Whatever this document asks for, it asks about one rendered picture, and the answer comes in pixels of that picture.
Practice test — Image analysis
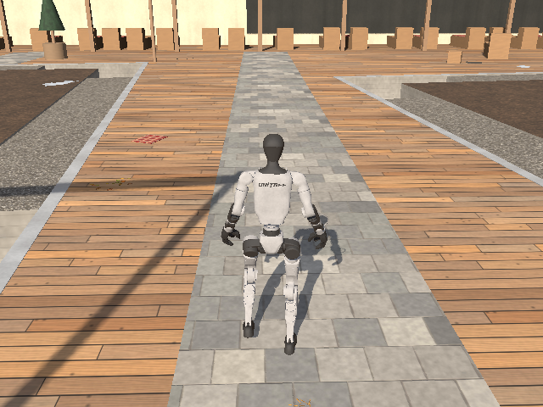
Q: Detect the robot right upper arm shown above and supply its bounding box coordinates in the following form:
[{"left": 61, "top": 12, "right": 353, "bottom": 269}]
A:
[{"left": 290, "top": 171, "right": 315, "bottom": 218}]

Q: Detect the left robot foot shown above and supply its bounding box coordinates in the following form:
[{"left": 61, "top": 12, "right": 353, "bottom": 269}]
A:
[{"left": 243, "top": 321, "right": 255, "bottom": 338}]

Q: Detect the robot right hand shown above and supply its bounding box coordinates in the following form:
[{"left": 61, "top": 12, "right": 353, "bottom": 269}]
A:
[{"left": 308, "top": 231, "right": 327, "bottom": 249}]

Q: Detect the robot right forearm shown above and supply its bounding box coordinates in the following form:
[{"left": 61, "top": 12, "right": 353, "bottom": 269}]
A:
[{"left": 307, "top": 204, "right": 325, "bottom": 235}]

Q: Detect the robot left forearm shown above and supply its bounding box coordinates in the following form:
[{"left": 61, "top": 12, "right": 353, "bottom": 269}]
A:
[{"left": 224, "top": 203, "right": 240, "bottom": 232}]

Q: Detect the robot left hand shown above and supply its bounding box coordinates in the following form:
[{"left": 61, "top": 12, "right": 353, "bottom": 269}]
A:
[{"left": 221, "top": 223, "right": 240, "bottom": 246}]

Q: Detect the robot left upper arm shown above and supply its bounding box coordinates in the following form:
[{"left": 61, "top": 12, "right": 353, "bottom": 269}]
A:
[{"left": 232, "top": 170, "right": 255, "bottom": 216}]

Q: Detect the left robot thigh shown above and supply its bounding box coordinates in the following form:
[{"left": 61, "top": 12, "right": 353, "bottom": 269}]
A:
[{"left": 243, "top": 235, "right": 260, "bottom": 283}]

